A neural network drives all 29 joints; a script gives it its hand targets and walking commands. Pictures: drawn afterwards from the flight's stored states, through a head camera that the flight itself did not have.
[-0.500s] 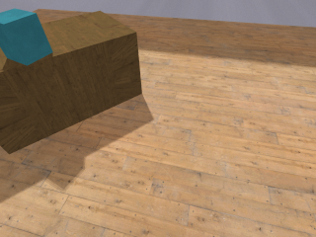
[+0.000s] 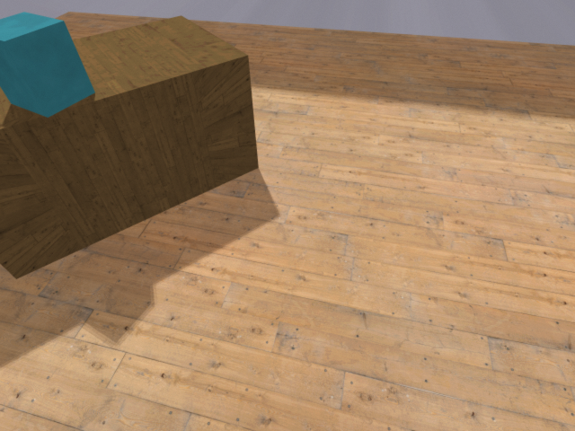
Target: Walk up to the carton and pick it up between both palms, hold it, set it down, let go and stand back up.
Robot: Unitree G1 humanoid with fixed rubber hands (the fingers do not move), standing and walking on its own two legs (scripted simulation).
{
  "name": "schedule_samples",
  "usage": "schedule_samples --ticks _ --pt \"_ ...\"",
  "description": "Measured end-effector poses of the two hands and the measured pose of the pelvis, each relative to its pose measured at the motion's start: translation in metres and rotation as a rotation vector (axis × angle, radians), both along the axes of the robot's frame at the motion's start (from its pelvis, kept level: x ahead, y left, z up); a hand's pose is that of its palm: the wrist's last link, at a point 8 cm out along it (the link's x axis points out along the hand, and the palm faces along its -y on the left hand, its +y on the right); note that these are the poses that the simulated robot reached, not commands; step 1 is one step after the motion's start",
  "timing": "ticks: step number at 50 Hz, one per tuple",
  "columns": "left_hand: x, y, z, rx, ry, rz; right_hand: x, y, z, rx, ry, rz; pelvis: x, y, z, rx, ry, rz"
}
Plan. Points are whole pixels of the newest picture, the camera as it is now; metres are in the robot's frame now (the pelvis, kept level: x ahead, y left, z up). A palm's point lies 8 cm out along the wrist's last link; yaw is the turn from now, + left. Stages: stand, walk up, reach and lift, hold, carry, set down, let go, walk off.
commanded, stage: walk up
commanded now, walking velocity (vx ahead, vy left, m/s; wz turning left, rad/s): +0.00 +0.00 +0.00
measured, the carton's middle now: (36, 64) +1.23 +0.91 -0.02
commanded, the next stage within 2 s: none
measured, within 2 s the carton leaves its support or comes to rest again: neither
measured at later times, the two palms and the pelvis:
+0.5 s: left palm out of the picture +0.08 +0.43 -0.12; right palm (422, 420) +0.19 -0.17 -0.13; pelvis +0.05 +0.10 -0.02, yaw +14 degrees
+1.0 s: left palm (17, 399) +0.19 +0.42 -0.07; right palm (391, 321) +0.35 -0.16 -0.14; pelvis +0.20 +0.09 -0.01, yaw +18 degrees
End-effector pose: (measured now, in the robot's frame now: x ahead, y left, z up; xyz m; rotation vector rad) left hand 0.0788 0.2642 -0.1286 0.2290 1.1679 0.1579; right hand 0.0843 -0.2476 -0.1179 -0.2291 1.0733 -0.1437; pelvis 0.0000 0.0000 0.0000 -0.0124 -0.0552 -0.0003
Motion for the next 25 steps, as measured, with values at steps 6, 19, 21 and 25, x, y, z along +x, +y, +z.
schedule_samples --ticks 6,19,21,25 --pt "0.003 0.011 0.001 0.018 -0.049 0.012 0.002 -0.003 -0.004 -0.007 0.035 0.054 0.002 0.002 -0.005 -0.004 -0.004 0.018" --pt "-0.022 0.137 -0.008 0.127 -0.091 0.161 0.08 0.046 -0.014 -0.088 0.076 0.274 0.03 0.076 -0.032 -0.03 -0.001 0.211" --pt "-0.017 0.149 -0.003 0.137 -0.098 0.176 0.085 0.058 -0.015 -0.076 0.087 0.281 0.035 0.086 -0.03 -0.021 0.006 0.229" --pt "-0.003 0.165 0.011 0.152 -0.103 0.185 0.101 0.074 -0.009 -0.07 0.084 0.284 0.048 0.099 -0.021 -0.009 0.017 0.244"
